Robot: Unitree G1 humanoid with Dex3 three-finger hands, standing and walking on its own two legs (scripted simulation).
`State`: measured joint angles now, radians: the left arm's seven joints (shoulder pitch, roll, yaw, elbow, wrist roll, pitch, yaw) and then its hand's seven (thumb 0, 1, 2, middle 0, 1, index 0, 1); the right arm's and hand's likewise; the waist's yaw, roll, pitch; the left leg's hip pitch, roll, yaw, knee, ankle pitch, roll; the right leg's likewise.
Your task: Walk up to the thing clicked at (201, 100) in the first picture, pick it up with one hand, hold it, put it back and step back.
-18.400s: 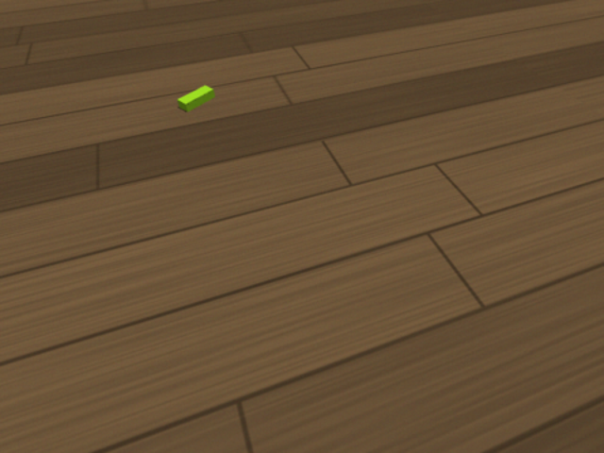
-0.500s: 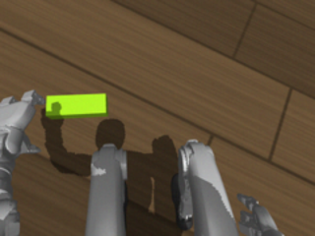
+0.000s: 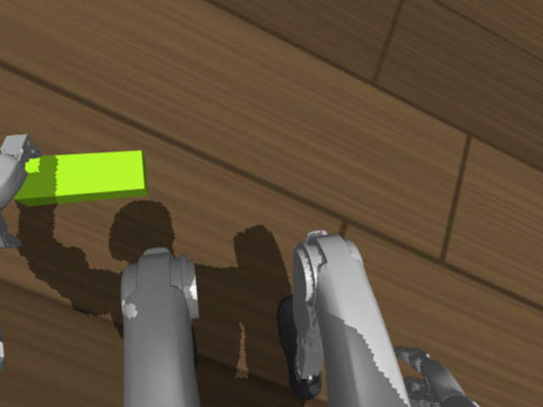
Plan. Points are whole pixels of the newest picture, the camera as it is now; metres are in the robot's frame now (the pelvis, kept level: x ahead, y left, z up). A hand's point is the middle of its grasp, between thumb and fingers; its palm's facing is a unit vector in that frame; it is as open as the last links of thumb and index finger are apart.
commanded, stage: rise first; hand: left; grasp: from above
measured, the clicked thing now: (85, 177) +0.49 +0.31 -0.32
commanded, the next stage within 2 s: approach in 0.74 s
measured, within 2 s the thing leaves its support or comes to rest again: neither
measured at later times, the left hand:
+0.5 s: hand (25, 192) +0.43 +0.35 -0.19, palm faces -0.47 -0.07 -0.88, open 14.2 cm
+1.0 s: hand (38, 188) +0.44 +0.34 -0.21, palm faces -0.47 -0.05 -0.88, open 14.0 cm
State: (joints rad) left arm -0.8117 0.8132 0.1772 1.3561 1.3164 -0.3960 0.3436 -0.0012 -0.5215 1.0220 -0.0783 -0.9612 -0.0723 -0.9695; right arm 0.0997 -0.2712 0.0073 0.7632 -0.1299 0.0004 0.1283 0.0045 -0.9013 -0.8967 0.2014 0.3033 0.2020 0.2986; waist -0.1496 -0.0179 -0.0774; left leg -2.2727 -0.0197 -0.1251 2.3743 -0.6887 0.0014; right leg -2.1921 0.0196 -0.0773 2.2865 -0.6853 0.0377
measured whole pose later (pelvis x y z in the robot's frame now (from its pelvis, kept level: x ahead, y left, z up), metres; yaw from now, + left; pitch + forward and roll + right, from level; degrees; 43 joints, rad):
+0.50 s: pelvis +0.01 +0.00 -0.02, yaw -2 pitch +34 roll -9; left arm -0.88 0.86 0.20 1.42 1.33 -0.37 0.39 0.00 -0.54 1.02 -0.08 -1.01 -0.07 -1.01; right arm 0.09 -0.27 0.05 0.76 -0.18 0.00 0.14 0.00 -0.91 -0.90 0.20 0.30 0.20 0.30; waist -0.19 -0.03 -0.03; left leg -2.33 -0.01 -0.15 2.45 -0.72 -0.01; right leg -2.25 0.03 -0.09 2.35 -0.70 0.04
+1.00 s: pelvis +0.01 +0.00 -0.02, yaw -2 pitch +33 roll -10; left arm -0.93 0.88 0.13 1.48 1.35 -0.36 0.42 0.00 -0.51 0.99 -0.08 -1.05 -0.09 -1.04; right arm 0.08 -0.27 0.08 0.76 -0.18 -0.02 0.15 0.00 -0.91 -0.90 0.20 0.30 0.20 0.30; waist -0.21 -0.05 -0.02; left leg -2.34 -0.02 -0.15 2.47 -0.72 0.00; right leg -2.26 0.03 -0.10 2.36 -0.70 0.04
